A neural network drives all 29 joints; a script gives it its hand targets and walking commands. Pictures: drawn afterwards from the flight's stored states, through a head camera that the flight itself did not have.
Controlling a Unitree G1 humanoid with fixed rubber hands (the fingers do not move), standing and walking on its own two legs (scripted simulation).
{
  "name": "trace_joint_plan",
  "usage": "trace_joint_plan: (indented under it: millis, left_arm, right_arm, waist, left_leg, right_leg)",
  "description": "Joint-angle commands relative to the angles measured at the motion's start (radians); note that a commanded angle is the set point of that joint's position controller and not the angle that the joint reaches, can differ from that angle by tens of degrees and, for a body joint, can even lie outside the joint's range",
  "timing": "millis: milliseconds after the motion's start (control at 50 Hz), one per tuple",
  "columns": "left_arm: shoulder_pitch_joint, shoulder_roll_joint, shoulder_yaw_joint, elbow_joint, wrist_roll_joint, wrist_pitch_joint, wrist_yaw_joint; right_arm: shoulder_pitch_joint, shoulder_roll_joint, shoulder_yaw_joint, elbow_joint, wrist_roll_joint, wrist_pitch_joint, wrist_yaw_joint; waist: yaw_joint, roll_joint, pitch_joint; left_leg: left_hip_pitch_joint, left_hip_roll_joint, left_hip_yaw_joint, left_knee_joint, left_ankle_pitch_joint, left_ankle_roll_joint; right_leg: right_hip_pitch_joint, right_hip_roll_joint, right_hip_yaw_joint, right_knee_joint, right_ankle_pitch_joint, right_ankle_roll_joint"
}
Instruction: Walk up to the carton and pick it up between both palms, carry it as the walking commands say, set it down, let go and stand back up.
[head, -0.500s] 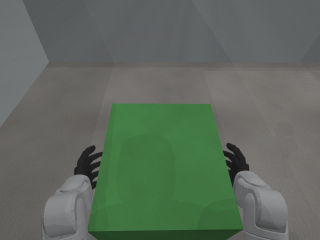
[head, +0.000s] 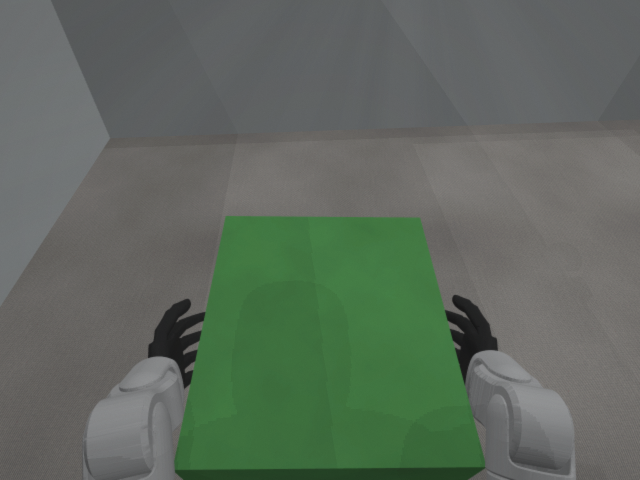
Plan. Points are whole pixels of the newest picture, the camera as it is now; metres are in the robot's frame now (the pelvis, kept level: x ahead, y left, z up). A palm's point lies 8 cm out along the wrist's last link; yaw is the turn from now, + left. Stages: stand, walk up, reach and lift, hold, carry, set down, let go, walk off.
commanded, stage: carry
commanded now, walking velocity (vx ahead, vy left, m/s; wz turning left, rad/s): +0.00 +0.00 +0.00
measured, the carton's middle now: (322, 367) +0.28 -0.01 +0.01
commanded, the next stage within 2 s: hold in 1.62 s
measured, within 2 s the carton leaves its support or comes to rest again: neither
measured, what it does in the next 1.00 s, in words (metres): steps on the spot: left foot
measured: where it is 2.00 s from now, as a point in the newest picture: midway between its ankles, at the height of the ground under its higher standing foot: outside the picture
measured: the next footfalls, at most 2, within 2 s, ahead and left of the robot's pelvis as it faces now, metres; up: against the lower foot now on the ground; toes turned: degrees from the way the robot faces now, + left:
left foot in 0.06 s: +0.07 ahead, +0.14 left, +0.00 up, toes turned -6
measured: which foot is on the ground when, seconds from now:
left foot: up 0.00-0.04, down 0.06-1.00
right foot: down 0.00-1.00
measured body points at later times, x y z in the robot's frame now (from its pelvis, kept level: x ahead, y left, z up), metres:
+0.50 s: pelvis -0.03 +0.05 +0.00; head -0.05 +0.06 +0.45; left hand +0.23 +0.22 +0.07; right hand +0.23 -0.12 +0.07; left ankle +0.03 +0.15 -0.73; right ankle +0.01 -0.12 -0.73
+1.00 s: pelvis -0.03 +0.01 +0.00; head -0.05 +0.01 +0.45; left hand +0.24 +0.17 +0.08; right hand +0.23 -0.17 +0.07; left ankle +0.03 +0.15 -0.73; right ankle +0.01 -0.12 -0.73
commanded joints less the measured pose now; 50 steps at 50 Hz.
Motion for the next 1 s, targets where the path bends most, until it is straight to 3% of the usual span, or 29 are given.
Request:
trace_joint_plan:
  millis: [0,20,40,60,80,120,180,320,520,700,980]
  left_arm:
    - [-0.433,-0.747,-0.725,-0.076,-0.34,0.009,-0.206]
    - [-0.415,-0.737,-0.72,-0.067,-0.331,0.012,-0.206]
    - [-0.409,-0.731,-0.724,-0.06,-0.329,0.013,-0.206]
    - [-0.396,-0.733,-0.726,-0.045,-0.329,0.018,-0.209]
    - [-0.435,-0.738,-0.739,-0.053,-0.344,0.022,-0.214]
    - [-0.516,-0.763,-0.763,-0.067,-0.375,0.019,-0.219]
    - [-0.551,-0.788,-0.779,-0.065,-0.401,0.021,-0.221]
    - [-0.551,-0.778,-0.769,-0.045,-0.399,0.024,-0.221]
    - [-0.523,-0.762,-0.745,-0.038,-0.368,0.019,-0.21]
    - [-0.521,-0.75,-0.74,-0.049,-0.362,0.019,-0.209]
    - [-0.527,-0.751,-0.738,-0.045,-0.364,0.021,-0.21]
  right_arm:
    - [-0.508,0.777,0.794,-0.096,0.382,0.013,0.225]
    - [-0.487,0.773,0.783,-0.076,0.375,0.017,0.225]
    - [-0.483,0.771,0.773,-0.065,0.372,0.02,0.227]
    - [-0.468,0.753,0.756,-0.043,0.363,0.022,0.227]
    - [-0.445,0.757,0.737,-0.004,0.349,0.02,0.227]
    - [-0.479,0.773,0.733,-0.031,0.355,0.018,0.229]
    - [-0.498,0.783,0.727,-0.052,0.346,0.015,0.223]
    - [-0.496,0.772,0.72,-0.038,0.339,0.019,0.221]
    - [-0.527,0.778,0.751,-0.057,0.361,0.023,0.23]
    - [-0.533,0.779,0.759,-0.066,0.36,0.025,0.23]
    - [-0.534,0.776,0.747,-0.052,0.354,0.027,0.228]
  waist:
    - [0.022,-0.202,-0.201]
    - [0.02,-0.172,-0.212]
    - [0.02,-0.104,-0.248]
    - [0.029,0.071,-0.272]
    - [0.024,0.173,-0.259]
    - [0.023,0.127,-0.224]
    - [0.023,0.118,-0.207]
    - [0.02,0.077,-0.188]
    - [0.022,0.021,-0.198]
    - [0.017,-0.031,-0.203]
    - [0.017,-0.027,-0.209]
  left_leg:
    - [0.13,-0.04,0.076,-0.252,0.094,-0.005]
    - [0.201,-0.021,0.062,-0.344,0.174,-0.005]
    - [0.303,0.065,-0.022,-0.38,0.258,-0.002]
    - [0.359,0.228,-0.207,-0.374,0.525,0.03]
    - [0.302,0.237,-0.205,-0.374,0.562,0.086]
    - [0.23,0.198,-0.17,-0.403,0.407,0.087]
    - [0.17,0.158,-0.109,-0.424,0.202,0.073]
    - [0.131,0.146,-0.114,-0.465,0.042,0.061]
    - [0.119,0.115,-0.078,-0.413,0.063,0.044]
    - [0.168,0.095,-0.05,-0.35,0.128,0.024]
    - [0.196,0.098,-0.032,-0.329,0.206,0.017]
  right_leg:
    - [0.086,-0.148,0.089,-0.125,0.202,-0.071]
    - [0.069,-0.128,0.079,-0.079,0.216,-0.039]
    - [0.018,-0.112,0.059,-0.001,0.187,0.001]
    - [-0.071,-0.051,0.028,0.079,0.036,0.055]
    - [-0.045,-0.022,0.026,0.049,-0.11,0.065]
    - [-0.011,-0.003,0.015,0.044,-0.09,0.056]
    - [0.036,-0.005,0.007,0.006,0.008,0.051]
    - [0.055,-0.018,0.023,-0.039,0.017,0.054]
    - [0.067,-0.036,0.057,-0.097,0.024,0.036]
    - [0.018,-0.048,0.102,-0.168,-0.05,0.019]
    - [0.03,-0.04,0.107,-0.165,0.008,0.001]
